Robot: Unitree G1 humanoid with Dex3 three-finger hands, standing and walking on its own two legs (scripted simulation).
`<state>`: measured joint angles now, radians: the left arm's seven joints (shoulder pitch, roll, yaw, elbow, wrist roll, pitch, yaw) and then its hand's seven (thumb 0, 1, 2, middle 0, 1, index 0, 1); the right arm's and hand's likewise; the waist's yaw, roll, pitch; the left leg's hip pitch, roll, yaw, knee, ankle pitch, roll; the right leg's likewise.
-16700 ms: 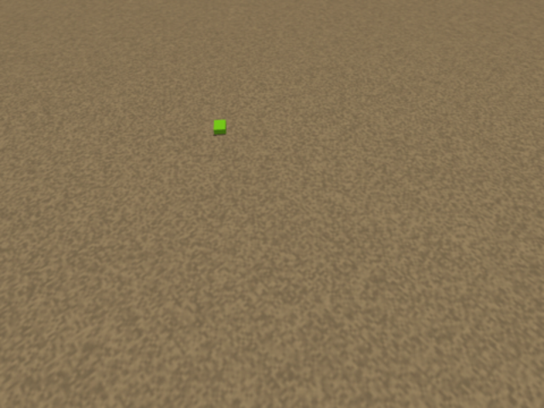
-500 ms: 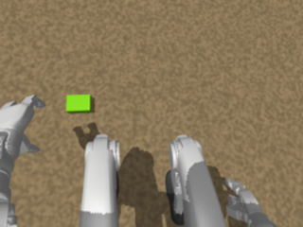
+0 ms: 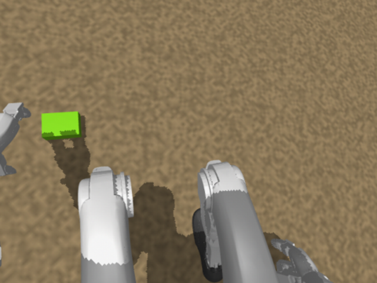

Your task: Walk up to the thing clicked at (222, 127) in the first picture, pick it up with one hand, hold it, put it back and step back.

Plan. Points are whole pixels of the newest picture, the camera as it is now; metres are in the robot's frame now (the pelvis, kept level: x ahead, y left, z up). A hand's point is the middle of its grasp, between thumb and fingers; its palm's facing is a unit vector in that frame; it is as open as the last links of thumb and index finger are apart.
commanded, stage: rise first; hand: left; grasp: from above
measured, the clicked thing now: (62, 125) +0.48 +0.31 -0.32
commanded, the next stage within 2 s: none
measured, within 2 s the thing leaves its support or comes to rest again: neither
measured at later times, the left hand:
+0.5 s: hand (18, 140) +0.40 +0.36 -0.19, palm faces -0.45 -0.08 -0.89, open 12.8 cm
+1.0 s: hand (25, 137) +0.41 +0.35 -0.21, palm faces -0.44 -0.10 -0.89, open 13.0 cm
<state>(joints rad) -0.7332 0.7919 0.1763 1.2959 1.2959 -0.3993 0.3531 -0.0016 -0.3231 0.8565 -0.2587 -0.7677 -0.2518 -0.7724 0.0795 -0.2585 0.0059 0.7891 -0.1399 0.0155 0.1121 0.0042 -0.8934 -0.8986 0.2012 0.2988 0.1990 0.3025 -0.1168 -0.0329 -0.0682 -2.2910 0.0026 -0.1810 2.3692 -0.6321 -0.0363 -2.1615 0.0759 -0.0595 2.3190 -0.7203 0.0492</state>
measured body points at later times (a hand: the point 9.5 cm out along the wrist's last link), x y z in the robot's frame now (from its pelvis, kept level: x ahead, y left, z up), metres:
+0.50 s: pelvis +0.01 +0.00 -0.02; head +0.24 +0.08 +0.35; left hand +0.42 +0.36 -0.14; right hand +0.12 -0.27 -0.14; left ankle +0.09 +0.14 -0.30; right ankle +0.10 -0.13 -0.30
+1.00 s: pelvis +0.01 +0.00 -0.03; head +0.25 +0.09 +0.34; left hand +0.43 +0.36 -0.16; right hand +0.11 -0.28 -0.14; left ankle +0.09 +0.14 -0.30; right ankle +0.10 -0.13 -0.30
